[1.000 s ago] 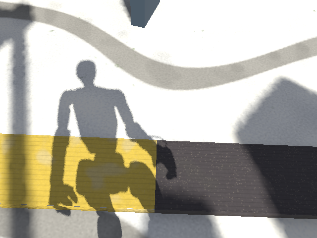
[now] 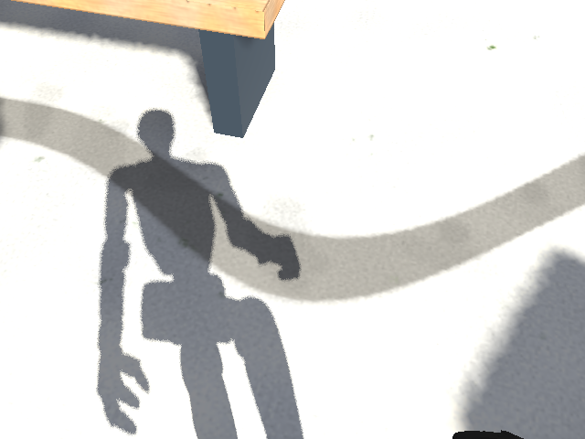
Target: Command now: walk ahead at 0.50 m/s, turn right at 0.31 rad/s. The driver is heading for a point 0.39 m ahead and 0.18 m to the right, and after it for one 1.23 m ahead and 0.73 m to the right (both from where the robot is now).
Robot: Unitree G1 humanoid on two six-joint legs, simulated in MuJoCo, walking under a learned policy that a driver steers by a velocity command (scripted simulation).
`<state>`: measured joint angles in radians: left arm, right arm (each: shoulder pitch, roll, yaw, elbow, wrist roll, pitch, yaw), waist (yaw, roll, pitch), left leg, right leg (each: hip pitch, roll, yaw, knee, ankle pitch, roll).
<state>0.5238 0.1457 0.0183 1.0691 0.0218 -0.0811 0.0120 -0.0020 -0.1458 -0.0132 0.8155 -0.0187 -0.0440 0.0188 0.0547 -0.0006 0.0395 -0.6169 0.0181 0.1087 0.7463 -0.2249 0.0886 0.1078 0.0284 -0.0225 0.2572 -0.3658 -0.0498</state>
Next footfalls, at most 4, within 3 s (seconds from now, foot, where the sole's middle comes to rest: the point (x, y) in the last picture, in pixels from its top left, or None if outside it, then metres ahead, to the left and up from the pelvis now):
0.58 right None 0.39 -0.13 -0.73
1.10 left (383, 321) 0.76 -0.15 -0.77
1.60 right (511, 310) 0.81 -0.48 -0.77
2.14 left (545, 215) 1.12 -0.63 -0.77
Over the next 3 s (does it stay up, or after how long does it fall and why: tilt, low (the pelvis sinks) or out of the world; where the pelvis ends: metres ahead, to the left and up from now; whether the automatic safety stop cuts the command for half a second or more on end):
stays up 1.00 -0.65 0.01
